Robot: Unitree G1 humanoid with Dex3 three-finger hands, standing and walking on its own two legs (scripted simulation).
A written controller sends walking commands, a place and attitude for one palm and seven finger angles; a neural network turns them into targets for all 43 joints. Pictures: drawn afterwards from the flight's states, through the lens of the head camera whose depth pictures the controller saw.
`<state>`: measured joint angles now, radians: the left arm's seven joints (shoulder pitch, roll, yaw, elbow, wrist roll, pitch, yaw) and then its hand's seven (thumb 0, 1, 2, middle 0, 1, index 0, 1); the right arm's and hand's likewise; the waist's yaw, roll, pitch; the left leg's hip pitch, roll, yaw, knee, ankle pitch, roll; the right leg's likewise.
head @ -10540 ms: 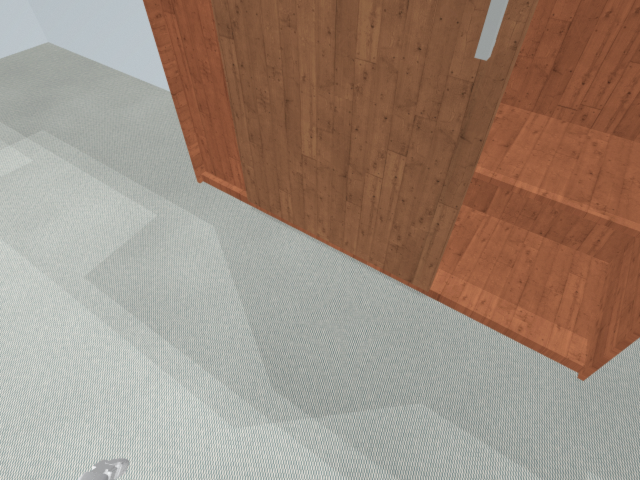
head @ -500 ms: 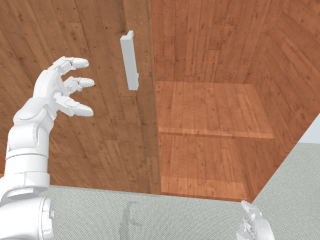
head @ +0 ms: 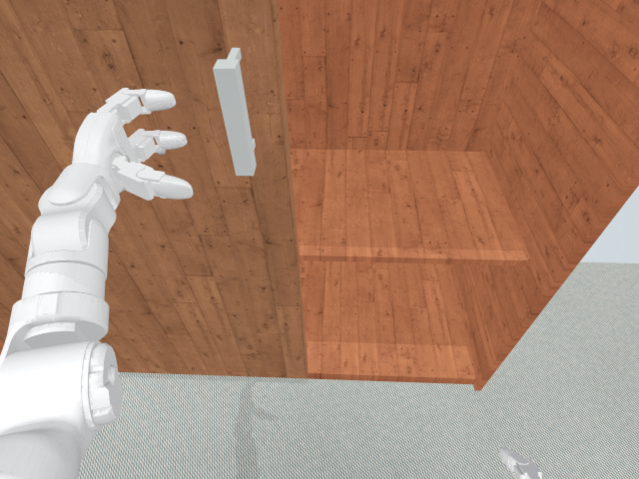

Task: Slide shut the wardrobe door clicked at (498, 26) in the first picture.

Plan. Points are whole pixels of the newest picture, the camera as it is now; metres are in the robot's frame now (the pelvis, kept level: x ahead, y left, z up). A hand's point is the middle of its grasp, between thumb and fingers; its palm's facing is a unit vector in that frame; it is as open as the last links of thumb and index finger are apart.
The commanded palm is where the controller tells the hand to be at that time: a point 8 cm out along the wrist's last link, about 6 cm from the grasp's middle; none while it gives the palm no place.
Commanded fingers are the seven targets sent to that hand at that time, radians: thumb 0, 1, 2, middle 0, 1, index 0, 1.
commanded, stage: move the hooked fingers beside the handle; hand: left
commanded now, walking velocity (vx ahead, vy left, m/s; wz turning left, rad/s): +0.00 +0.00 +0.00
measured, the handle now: (240, 113) +0.52 +0.12 +0.21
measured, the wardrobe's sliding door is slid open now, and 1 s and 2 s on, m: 0.54 0.54 0.54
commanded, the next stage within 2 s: feel for the door with the fingertips in 1.04 s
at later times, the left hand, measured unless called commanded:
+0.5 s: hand (186, 134) +0.47 +0.18 +0.21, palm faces +0.01 -1.00 -0.01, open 13.9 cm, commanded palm +0.45 +0.23 +0.21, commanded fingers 0.00 -0.50 0.30 -0.30 -1.20 -0.30 -1.20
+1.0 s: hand (186, 134) +0.48 +0.18 +0.21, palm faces +0.01 -1.00 -0.01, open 13.7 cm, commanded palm +0.46 +0.23 +0.21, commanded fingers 0.00 -0.50 0.30 -0.30 -1.20 -0.30 -1.20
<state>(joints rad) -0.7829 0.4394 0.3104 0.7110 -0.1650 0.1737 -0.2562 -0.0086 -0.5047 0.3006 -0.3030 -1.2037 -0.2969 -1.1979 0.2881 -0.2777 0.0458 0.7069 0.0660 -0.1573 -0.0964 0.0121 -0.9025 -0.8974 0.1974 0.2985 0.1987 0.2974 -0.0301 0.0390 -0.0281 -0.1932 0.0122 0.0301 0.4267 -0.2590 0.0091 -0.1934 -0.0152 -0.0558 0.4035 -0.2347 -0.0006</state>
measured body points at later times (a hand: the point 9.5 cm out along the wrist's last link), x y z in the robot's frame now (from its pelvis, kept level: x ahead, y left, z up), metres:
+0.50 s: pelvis +0.01 +0.01 +0.00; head +0.03 +0.00 +0.45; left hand +0.47 +0.24 +0.21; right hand +0.05 -0.26 -0.12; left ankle -0.02 +0.11 -0.74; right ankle -0.02 -0.12 -0.74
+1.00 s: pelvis +0.00 +0.00 +0.00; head +0.03 +0.00 +0.45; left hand +0.47 +0.24 +0.21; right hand +0.06 -0.26 -0.12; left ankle -0.02 +0.11 -0.74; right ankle -0.02 -0.12 -0.74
